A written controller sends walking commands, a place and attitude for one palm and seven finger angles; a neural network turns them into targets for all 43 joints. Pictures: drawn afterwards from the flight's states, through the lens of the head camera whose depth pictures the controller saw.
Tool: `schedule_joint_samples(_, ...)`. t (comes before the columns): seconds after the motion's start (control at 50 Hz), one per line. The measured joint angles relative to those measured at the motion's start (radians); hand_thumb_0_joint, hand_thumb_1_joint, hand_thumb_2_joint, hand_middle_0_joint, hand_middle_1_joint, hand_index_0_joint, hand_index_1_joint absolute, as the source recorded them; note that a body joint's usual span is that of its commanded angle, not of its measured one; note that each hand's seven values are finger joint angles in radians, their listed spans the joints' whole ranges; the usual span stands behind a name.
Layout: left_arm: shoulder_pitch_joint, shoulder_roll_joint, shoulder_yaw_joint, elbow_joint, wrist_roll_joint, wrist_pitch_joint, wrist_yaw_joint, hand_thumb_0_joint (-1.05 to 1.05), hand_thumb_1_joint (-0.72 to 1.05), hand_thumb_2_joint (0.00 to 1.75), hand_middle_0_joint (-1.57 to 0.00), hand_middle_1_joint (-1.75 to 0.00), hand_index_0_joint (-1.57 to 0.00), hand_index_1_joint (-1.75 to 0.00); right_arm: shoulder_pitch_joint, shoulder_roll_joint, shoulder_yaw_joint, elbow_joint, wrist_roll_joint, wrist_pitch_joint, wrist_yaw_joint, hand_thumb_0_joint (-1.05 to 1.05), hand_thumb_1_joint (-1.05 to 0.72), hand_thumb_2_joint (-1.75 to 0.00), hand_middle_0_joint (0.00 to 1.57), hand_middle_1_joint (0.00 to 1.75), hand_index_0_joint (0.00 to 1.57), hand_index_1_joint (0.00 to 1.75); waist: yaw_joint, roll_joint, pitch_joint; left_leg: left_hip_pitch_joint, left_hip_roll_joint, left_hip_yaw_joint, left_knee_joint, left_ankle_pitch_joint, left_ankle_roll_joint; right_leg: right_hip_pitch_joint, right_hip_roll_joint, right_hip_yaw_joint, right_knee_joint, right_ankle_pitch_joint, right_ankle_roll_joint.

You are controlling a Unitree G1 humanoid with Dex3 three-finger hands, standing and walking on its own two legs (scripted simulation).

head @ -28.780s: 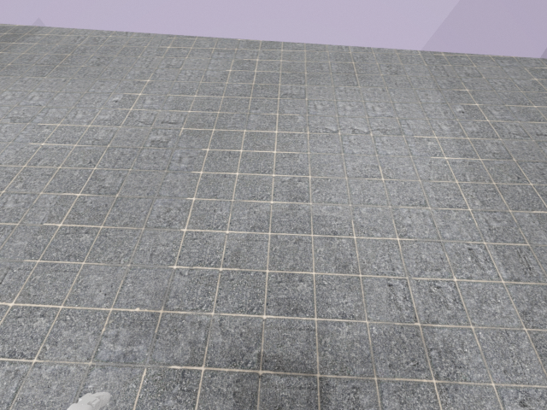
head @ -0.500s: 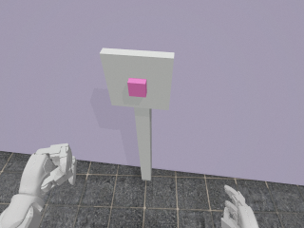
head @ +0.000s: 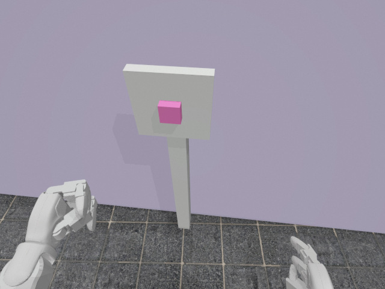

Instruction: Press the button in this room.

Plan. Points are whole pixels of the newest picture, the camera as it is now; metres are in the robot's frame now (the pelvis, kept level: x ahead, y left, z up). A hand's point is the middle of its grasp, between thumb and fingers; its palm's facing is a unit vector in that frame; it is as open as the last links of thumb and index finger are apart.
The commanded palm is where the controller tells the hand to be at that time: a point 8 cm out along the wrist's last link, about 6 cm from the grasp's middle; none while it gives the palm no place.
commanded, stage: aim a knuckle at the button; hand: left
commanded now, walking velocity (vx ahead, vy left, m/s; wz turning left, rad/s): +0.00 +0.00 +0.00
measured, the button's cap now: (170, 111) +0.50 +0.10 +0.10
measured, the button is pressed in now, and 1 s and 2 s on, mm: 0 0 0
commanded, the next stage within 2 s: press the button with the knuckle in 1.96 s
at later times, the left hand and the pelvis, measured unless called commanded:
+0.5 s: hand (127, 186) +0.29 +0.16 +0.08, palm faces -0.06 -1.00 -0.02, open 3.1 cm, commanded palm +0.27 +0.21 +0.08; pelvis +0.00 +0.00 +0.00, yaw -1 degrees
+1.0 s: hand (159, 162) +0.36 +0.11 +0.07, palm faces -0.06 -1.00 -0.01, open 3.1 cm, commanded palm +0.35 +0.16 +0.07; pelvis +0.00 -0.01 -0.01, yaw -1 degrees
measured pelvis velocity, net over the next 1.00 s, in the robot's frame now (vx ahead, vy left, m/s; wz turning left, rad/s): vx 0.00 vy -0.01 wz -0.02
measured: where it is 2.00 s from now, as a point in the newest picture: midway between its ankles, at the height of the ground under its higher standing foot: outside the picture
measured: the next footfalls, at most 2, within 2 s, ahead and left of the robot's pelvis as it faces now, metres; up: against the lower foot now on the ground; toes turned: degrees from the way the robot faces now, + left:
none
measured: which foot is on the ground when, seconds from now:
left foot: down 0.00-1.00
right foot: down 0.00-1.00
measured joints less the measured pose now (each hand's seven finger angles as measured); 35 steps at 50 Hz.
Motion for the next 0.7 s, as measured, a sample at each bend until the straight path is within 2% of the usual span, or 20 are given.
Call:
schedule_joint_samples(0.12,-0.012,-0.003,-0.006,0.015,-0.004,0.005,-0.009,0.02,0.9,0.9,-1.3,-1.5,-1.3,-1.5,-0.004,0.004,0.007,0.004,0.0,-0.002,-0.005,0.01,-0.9,-0.9,0.2,0.3,0.2,0.3,0.003,0.006,0.002,-0.002,-0.002,-0.003,0.0,0.002,-0.001,-0.001,-0.002,-0.003,0.002,0.0,0.0)
schedule_joint_samples(0.2,-0.066,-0.017,-0.033,0.041,0.007,0.008,0.001,0.02,0.9,0.9,-1.3,-1.5,-1.3,-1.5,-0.009,0.001,0.008,0.01,0.0,-0.005,-0.011,0.01,-0.9,-0.9,0.2,0.3,0.2,0.3,0.005,0.006,0.009,-0.012,-0.005,-0.008,0.009,0.003,-0.001,-0.008,-0.005,-0.008,0.01,-0.002,-0.001)
schedule_joint_samples(0.3,-0.157,-0.035,-0.077,0.088,0.039,0.015,0.033,0.02,0.9,0.9,-1.3,-1.5,-1.3,-1.5,-0.019,0.001,0.008,0.017,-0.001,0.001,-0.013,0.01,-0.9,-0.9,0.2,0.3,0.2,0.3,-0.002,0.0,0.015,-0.026,-0.008,-0.007,0.015,0.003,-0.001,-0.026,-0.009,-0.006,0.022,-0.004,-0.001)
schedule_joint_samples(0.42,-0.225,-0.046,-0.097,0.137,0.066,0.023,0.079,0.02,0.9,0.9,-1.3,-1.5,-1.3,-1.5,-0.013,0.008,0.004,0.01,-0.005,0.024,0.0,0.01,-0.9,-0.9,0.2,0.3,0.2,0.3,-0.02,-0.009,0.009,-0.03,-0.006,0.008,0.003,0.005,-0.003,-0.042,-0.007,0.008,0.025,-0.004,-0.003)
schedule_joint_samples(0.7,-0.343,-0.088,-0.151,0.243,0.12,-0.013,0.173,0.02,0.9,0.9,-1.3,-1.5,-1.3,-1.5,-0.001,0.008,-0.012,0.025,-0.012,0.081,0.023,0.01,-0.9,-0.9,0.2,0.3,0.2,0.3,-0.031,-0.013,0.008,-0.052,-0.004,0.017,0.006,-0.001,-0.007,-0.075,-0.004,0.018,0.043,-0.016,-0.007)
